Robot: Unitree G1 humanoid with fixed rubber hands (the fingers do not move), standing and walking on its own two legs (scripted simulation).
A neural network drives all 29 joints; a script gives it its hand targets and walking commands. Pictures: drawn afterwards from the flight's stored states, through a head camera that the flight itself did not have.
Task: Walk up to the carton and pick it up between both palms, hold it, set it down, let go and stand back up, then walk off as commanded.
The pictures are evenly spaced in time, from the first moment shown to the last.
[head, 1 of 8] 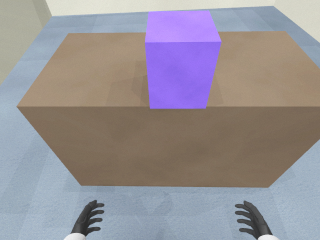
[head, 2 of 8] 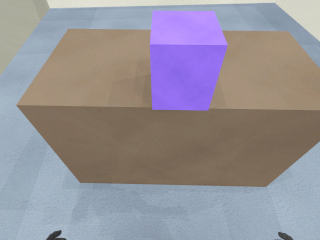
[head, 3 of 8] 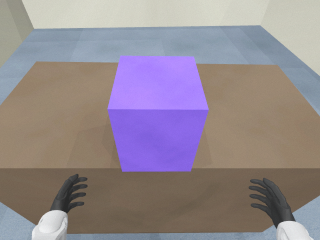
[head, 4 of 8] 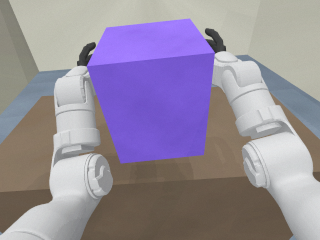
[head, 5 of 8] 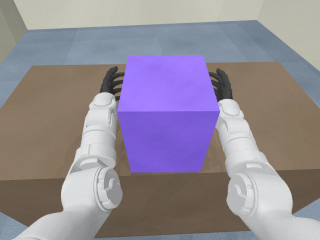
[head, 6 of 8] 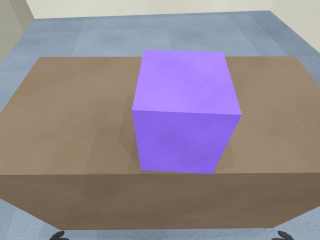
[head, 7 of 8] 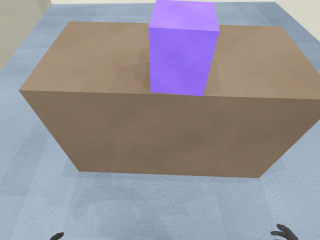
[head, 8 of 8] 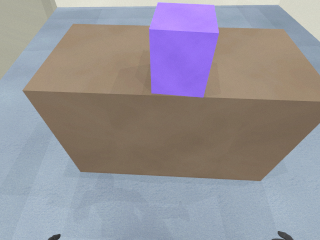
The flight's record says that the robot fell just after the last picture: no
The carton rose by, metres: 0.23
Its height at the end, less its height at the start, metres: +0.00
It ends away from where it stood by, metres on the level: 0.03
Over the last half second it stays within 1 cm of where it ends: yes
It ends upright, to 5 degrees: yes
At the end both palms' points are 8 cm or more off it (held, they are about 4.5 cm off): yes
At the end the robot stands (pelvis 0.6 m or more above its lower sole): yes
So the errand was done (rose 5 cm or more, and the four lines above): yes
